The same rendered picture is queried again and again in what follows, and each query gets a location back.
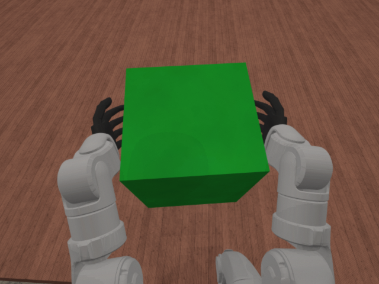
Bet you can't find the left robot upper arm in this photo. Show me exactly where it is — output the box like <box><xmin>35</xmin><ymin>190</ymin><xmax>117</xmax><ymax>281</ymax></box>
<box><xmin>75</xmin><ymin>256</ymin><xmax>143</xmax><ymax>284</ymax></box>

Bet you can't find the left robot forearm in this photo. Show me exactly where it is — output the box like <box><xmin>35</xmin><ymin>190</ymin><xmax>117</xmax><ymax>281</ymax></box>
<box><xmin>57</xmin><ymin>133</ymin><xmax>127</xmax><ymax>284</ymax></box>

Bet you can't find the right robot hand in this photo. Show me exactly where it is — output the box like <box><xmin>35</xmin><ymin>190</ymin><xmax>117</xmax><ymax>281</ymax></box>
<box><xmin>254</xmin><ymin>91</ymin><xmax>287</xmax><ymax>144</ymax></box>

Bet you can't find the carton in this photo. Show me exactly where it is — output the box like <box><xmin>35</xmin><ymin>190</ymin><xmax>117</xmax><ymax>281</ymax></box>
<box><xmin>120</xmin><ymin>63</ymin><xmax>270</xmax><ymax>208</ymax></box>

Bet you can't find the left robot hand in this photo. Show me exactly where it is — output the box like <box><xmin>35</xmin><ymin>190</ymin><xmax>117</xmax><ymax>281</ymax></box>
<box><xmin>91</xmin><ymin>97</ymin><xmax>124</xmax><ymax>149</ymax></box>

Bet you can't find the right robot thigh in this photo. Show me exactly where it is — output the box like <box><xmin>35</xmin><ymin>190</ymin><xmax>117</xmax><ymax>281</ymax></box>
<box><xmin>216</xmin><ymin>251</ymin><xmax>262</xmax><ymax>284</ymax></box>

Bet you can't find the right robot forearm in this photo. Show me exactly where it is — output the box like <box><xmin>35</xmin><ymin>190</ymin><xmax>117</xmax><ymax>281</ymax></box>
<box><xmin>264</xmin><ymin>124</ymin><xmax>335</xmax><ymax>282</ymax></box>

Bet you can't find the right robot upper arm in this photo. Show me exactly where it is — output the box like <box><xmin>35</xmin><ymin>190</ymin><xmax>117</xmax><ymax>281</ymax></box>
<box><xmin>261</xmin><ymin>248</ymin><xmax>335</xmax><ymax>284</ymax></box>

